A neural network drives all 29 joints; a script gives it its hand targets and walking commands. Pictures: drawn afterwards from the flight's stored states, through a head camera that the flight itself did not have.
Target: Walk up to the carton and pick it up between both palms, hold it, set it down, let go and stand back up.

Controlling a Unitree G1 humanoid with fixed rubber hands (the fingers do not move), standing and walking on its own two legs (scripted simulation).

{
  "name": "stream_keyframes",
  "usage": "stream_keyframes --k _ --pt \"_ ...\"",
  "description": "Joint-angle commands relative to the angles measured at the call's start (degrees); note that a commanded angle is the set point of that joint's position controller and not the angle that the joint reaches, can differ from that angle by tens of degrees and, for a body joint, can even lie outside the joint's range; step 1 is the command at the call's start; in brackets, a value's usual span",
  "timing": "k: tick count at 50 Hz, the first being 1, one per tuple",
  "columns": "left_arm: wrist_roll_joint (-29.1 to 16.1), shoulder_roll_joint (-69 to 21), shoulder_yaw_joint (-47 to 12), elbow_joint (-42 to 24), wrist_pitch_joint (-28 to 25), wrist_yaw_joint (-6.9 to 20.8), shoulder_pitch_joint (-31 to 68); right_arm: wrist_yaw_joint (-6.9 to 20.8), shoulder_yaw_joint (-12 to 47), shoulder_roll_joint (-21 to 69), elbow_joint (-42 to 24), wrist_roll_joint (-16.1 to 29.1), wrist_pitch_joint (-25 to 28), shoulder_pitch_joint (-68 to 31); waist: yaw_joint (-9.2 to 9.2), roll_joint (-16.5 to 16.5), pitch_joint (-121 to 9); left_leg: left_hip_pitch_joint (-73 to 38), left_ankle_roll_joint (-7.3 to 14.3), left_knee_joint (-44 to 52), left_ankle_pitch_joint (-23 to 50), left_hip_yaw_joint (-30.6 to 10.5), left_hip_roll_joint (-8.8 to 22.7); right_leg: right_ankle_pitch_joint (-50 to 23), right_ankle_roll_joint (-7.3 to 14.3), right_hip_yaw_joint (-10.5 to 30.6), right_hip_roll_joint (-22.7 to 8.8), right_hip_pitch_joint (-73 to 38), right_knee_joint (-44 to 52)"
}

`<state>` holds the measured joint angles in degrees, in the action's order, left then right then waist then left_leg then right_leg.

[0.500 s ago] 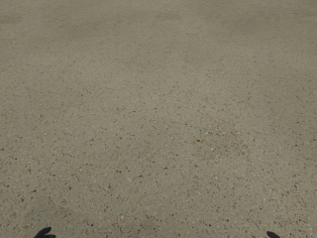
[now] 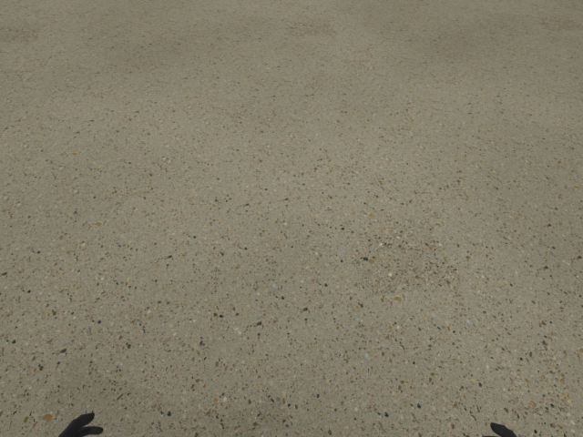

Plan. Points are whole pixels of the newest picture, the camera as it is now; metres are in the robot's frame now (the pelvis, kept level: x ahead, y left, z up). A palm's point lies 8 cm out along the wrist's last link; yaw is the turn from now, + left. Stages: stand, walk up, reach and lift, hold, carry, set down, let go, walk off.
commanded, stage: stand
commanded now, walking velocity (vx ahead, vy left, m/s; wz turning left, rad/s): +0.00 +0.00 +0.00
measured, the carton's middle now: out of the picture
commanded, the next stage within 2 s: walk up in 0.50 s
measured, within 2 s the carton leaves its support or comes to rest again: neither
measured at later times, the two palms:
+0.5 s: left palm out of the picture +0.09 +0.31 -0.11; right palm out of the picture +0.09 -0.32 -0.10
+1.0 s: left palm (107, 412) +0.16 +0.26 -0.09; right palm out of the picture +0.03 -0.44 -0.08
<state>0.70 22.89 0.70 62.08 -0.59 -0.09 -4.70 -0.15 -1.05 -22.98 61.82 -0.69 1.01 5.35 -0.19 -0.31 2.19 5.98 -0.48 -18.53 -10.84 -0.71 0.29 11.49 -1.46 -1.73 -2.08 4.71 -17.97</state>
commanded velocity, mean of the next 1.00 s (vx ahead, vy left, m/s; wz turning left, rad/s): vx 0.00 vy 0.00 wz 0.00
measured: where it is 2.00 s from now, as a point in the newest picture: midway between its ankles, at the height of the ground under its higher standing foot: outside the picture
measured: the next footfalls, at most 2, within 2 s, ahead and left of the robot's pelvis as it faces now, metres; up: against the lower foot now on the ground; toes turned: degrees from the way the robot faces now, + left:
right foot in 1.04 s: +0.01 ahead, -0.24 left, +0.00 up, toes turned -20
left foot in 1.36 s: +0.10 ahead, -0.12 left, +0.00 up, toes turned -33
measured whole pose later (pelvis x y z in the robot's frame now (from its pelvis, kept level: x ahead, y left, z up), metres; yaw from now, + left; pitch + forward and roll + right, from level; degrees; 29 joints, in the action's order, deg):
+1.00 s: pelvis -0.02 -0.05 -0.02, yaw -14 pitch -1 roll +2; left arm 3.2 27.6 5.9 45.7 5.2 8.3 -9.2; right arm -2.2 -8.1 -29.5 51.0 -2.1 1.1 5.2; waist -2.1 -0.7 4.3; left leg 9.1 -4.4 -29.5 -17.2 12.0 9.1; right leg 21.7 -0.1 1.3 -6.9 22.9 -45.1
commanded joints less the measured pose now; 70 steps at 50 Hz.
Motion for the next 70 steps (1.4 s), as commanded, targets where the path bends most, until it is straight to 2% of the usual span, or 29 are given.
stream_keyframes --k 1,34,35,36,37,38,39,40,42,43,47,49,50,51,52,53,54,55,57,58,61,63,64,65,66,67,68,69,70 --pt "0.34 10.33 1.95 -2.38 -0.54 -0.40 1.19 -0.49 -1.81 -9.91 -2.17 0.17 0.32 -1.43 -0.14 0.37 -3.74 -0.88 1.51 0.82 13.98 -4.08 7.03 -11.60 2.45 4.06 -6.37 -1.06 1.88" --pt "0.06 9.79 1.77 -2.45 -0.38 -0.29 1.97 -0.37 -1.74 -9.96 -2.42 0.07 0.29 -1.43 0.11 -0.38 -3.22 0.03 1.87 2.16 11.05 -4.88 7.17 -8.38 2.29 4.35 -6.24 -0.79 2.82" --pt "2.52 12.12 4.49 -11.62 2.54 3.12 2.16 -1.33 -6.54 -17.58 -6.30 -0.32 0.08 -0.94 0.10 0.11 -2.00 -8.04 3.87 -6.97 11.60 0.25 5.91 -17.57 6.09 5.64 -1.07 13.27 -6.95" --pt "2.08 10.59 4.55 -12.35 3.24 4.14 2.58 -1.93 -6.78 -17.69 -6.49 -0.11 -0.13 3.51 1.54 2.61 -2.75 -10.73 5.67 -6.41 11.86 -1.61 9.35 -11.40 4.72 2.73 0.31 19.33 -11.87" --pt "2.52 9.92 4.72 -13.66 3.80 4.69 2.78 -2.09 -7.44 -18.64 -6.58 -0.38 -0.31 3.35 1.39 8.64 -2.00 -9.79 9.40 -2.22 12.56 -6.29 17.15 5.47 3.11 1.64 0.63 22.59 -18.06" --pt "3.28 10.52 4.87 -16.12 4.53 5.24 4.82 -2.32 -8.56 -19.55 -7.66 -0.53 -0.55 6.41 3.17 8.04 -3.75 -4.97 14.91 0.32 17.57 -11.05 25.62 15.54 1.76 3.73 -0.05 22.02 -30.78" --pt "3.40 10.26 5.15 -17.43 5.48 5.61 3.37 -2.75 -9.18 -19.75 -9.49 -1.12 -0.57 4.93 2.59 6.92 -4.89 -2.39 17.88 1.58 16.74 -11.43 29.27 18.41 1.39 6.32 -2.29 22.22 -38.29" --pt "3.37 10.61 5.65 -18.11 5.91 6.16 3.28 -3.09 -9.63 -19.58 -10.95 -1.43 -0.39 3.27 2.22 5.98 -4.10 0.14 18.06 3.13 12.84 -12.19 30.65 17.86 1.46 8.65 -4.72 22.78 -40.40" --pt "3.07 11.69 6.07 -18.04 5.84 7.37 -1.06 -3.18 -9.52 -17.80 -12.82 -1.32 0.38 -1.17 -0.41 4.22 -2.87 -0.81 15.81 0.78 15.04 -4.37 27.66 15.29 1.32 10.23 -6.53 24.25 -40.25" --pt "2.61 11.06 6.13 -17.84 5.82 7.85 -3.84 -2.91 -9.26 -17.17 -13.35 -1.41 0.62 -2.28 -2.07 6.89 -3.08 -1.62 13.55 -0.90 15.41 0.10 23.93 13.33 1.65 8.90 -5.84 24.54 -37.86" --pt "2.31 10.47 6.74 -20.24 5.02 8.80 -3.96 -2.17 -9.25 -17.78 -13.81 -1.35 0.63 -1.52 -1.74 7.97 -3.71 0.33 10.02 -6.38 20.19 9.11 18.43 9.46 1.52 0.61 -4.58 16.80 -23.69" --pt "2.71 11.11 7.76 -18.77 4.66 8.11 -10.94 -1.73 -8.60 -17.25 -14.54 -0.84 0.16 -5.75 -5.92 7.37 -4.92 8.95 8.34 -13.86 13.36 12.92 16.17 4.09 1.75 -5.63 -0.88 6.27 -17.56" --pt "3.04 12.65 8.65 -16.82 4.57 7.80 -14.85 -1.65 -7.80 -15.28 -15.11 -0.94 -0.26 -6.51 -7.79 1.17 -4.81 13.97 6.36 -23.17 4.36 15.74 11.97 0.26 2.63 -5.20 1.53 1.36 -11.73" --pt "3.49 15.97 9.53 -16.69 4.35 7.25 -16.03 -1.53 -6.23 -11.91 -15.59 -1.01 -0.69 -5.03 -9.41 -9.33 -2.96 21.79 4.51 -33.06 -14.73 15.48 6.87 -1.65 4.39 0.15 1.87 -1.64 -7.70" --pt "3.90 21.77 11.03 -18.28 4.34 6.91 -16.18 -1.31 -5.05 -8.85 -17.16 -0.68 -1.12 -4.11 -9.37 -24.51 -0.01 33.75 0.67 -42.97 -32.22 16.38 -0.39 -5.36 9.02 20.88 -9.27 -1.45 1.13" --pt "3.83 23.54 10.97 -22.69 4.78 7.11 -9.78 -1.31 -4.77 -11.31 -18.49 0.15 -0.90 -1.38 -5.50 -24.82 0.45 33.11 -1.44 -46.52 -31.96 7.63 1.69 -2.44 14.25 34.46 -12.49 5.03 5.89" --pt "3.44 24.05 11.23 -24.31 4.61 7.01 -6.58 -1.33 -5.43 -15.46 -17.56 0.74 0.07 0.89 -3.25 -23.13 -1.91 28.83 -0.97 -43.79 -30.81 4.23 1.66 -1.45 18.46 38.27 -13.58 6.72 8.74" --pt "3.21 20.79 10.04 -25.84 4.56 6.89 -4.71 -1.50 -5.87 -15.84 -16.44 1.11 0.48 0.30 -3.11 -15.79 -1.03 27.61 -0.87 -40.67 -25.61 2.98 3.36 -6.69 17.36 32.19 -10.65 6.45 5.04" --pt "2.95 15.38 8.23 -27.24 4.38 6.18 -3.74 -1.91 -6.37 -14.23 -14.54 0.96 0.43 3.70 -1.45 -9.10 -3.07 24.23 -1.35 -34.32 -16.52 3.14 1.52 -14.70 14.45 22.86 -5.11 4.83 -2.55" --pt "2.53 14.88 8.33 -27.42 4.60 6.46 -4.27 -2.21 -6.90 -14.51 -14.15 0.10 0.48 5.68 -1.12 -6.99 -4.37 20.95 -1.38 -31.16 -13.00 3.08 0.69 -10.12 13.36 24.35 -5.18 5.87 -1.50" --pt "2.62 13.93 7.70 -29.08 4.31 7.31 -3.71 -2.54 -7.11 -13.71 -16.17 -0.09 0.95 6.37 -2.05 -6.14 -6.56 14.98 -1.14 -23.17 -10.21 4.11 -2.47 -5.41 14.50 27.91 -5.92 7.32 1.11" --pt "2.74 13.65 7.45 -30.41 4.48 7.85 -0.94 -2.76 -7.31 -12.80 -16.35 -0.06 1.47 8.43 -1.28 -6.85 -5.80 9.03 -1.38 -18.08 -9.00 3.28 -2.33 4.84 14.48 30.19 -6.52 12.63 3.44" --pt "2.87 13.60 7.35 -31.27 4.58 8.04 2.10 -2.85 -7.69 -12.63 -15.70 0.21 1.87 11.57 0.85 -6.87 -4.93 2.98 -1.17 -15.38 -5.04 2.01 -1.42 10.62 13.87 30.06 -5.64 18.74 3.45" --pt "2.52 13.10 7.05 -31.72 4.66 8.29 4.92 -2.96 -8.36 -13.07 -14.94 0.04 2.22 14.97 3.74 -5.83 -4.16 -6.21 -0.06 -9.64 0.58 -0.10 0.41 16.34 11.60 28.67 -4.24 26.67 1.86" --pt "2.42 11.21 6.16 -31.49 4.67 8.50 4.12 -3.39 -9.24 -15.43 -15.29 -0.49 2.52 17.72 5.68 -1.75 -3.91 -11.53 0.22 -2.61 -3.45 -6.56 5.13 19.20 8.36 25.24 0.48 33.22 -3.30" --pt "2.40 7.69 5.81 -29.81 5.08 8.60 -1.43 -3.79 -10.49 -19.79 -16.13 -1.67 2.70 17.98 5.35 11.91 -5.85 -12.13 1.75 8.85 -18.82 -19.32 16.87 19.55 4.46 16.33 8.77 35.64 -18.97" --pt "3.32 9.78 6.75 -26.86 5.73 8.00 -7.78 -4.01 -11.08 -21.61 -19.26 -2.06 2.41 10.30 0.45 11.12 -3.44 -0.41 2.64 14.34 -27.55 -29.69 25.66 13.54 1.44 15.85 9.73 32.01 -32.12" --pt "3.90 13.40 7.99 -24.95 5.77 8.01 -12.36 -4.34 -10.57 -21.07 -21.82 -1.98 2.47 2.83 -3.86 7.35 -1.59 7.94 3.30 13.61 -27.45 -26.33 26.78 11.27 0.45 15.33 6.68 27.64 -35.37" --pt "3.72 15.31 8.17 -23.80 5.74 8.42 -13.61 -4.32 -10.35 -19.73 -22.09 -1.98 2.88 0.13 -4.48 5.90 -0.42 11.22 2.04 12.86 -27.43 -22.07 24.66 8.55 0.54 13.88 3.98 24.26 -36.40"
